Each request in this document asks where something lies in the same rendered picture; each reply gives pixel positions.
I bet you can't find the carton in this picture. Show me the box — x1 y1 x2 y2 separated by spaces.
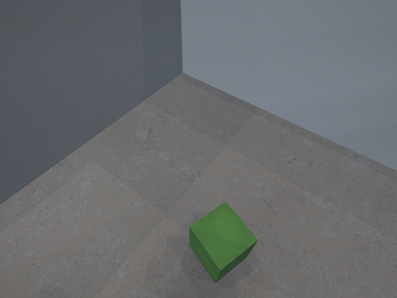
189 202 258 283

